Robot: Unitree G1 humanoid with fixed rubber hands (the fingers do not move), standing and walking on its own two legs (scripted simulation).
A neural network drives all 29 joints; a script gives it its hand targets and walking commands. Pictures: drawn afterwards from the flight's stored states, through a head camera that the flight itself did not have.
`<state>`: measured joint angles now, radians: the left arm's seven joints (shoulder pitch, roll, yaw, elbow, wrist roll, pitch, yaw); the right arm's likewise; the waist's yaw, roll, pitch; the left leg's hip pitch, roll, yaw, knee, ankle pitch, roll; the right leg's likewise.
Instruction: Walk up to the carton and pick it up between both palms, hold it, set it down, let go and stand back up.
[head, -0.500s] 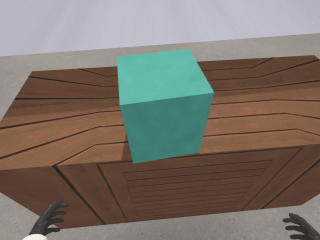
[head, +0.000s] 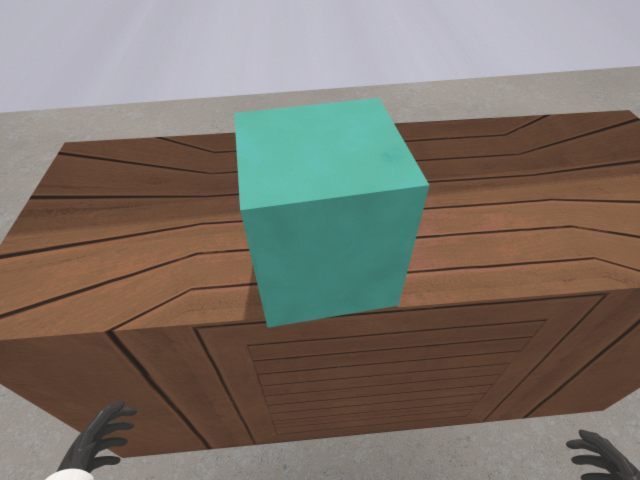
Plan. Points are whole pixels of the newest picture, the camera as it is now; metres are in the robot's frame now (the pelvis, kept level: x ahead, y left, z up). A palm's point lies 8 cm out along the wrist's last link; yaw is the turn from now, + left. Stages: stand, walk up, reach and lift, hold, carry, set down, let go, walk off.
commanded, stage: walk up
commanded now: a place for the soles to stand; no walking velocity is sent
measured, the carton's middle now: (321, 215) +0.46 +0.02 +0.07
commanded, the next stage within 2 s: none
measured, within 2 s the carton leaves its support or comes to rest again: neither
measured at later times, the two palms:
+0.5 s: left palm (77, 467) +0.16 +0.32 -0.05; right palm out of the picture +0.12 -0.33 -0.06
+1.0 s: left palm (77, 468) +0.16 +0.32 -0.05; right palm out of the picture +0.12 -0.33 -0.06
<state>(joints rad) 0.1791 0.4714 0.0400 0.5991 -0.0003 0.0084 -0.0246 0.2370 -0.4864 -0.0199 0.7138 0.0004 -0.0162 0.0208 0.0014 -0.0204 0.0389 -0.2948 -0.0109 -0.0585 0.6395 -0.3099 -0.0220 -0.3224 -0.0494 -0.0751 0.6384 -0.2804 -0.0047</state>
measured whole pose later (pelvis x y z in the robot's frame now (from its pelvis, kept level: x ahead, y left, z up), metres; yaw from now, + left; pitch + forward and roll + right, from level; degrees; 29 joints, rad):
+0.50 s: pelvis +0.00 +0.00 +0.00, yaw +0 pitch -2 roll +0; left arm 0.18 0.47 0.04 0.60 0.00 0.01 -0.02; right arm 0.24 -0.49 -0.02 0.71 0.00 -0.01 0.02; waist 0.00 -0.02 0.04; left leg -0.30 -0.01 -0.06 0.64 -0.31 -0.02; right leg -0.32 -0.05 -0.08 0.63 -0.28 0.00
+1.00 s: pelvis +0.00 +0.00 +0.00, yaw +0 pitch -2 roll +0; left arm 0.18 0.47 0.04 0.60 0.00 0.01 -0.02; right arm 0.24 -0.49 -0.02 0.71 0.00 -0.01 0.02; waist 0.00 -0.02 0.04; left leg -0.30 -0.01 -0.06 0.64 -0.31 -0.02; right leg -0.32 -0.05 -0.08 0.63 -0.28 0.00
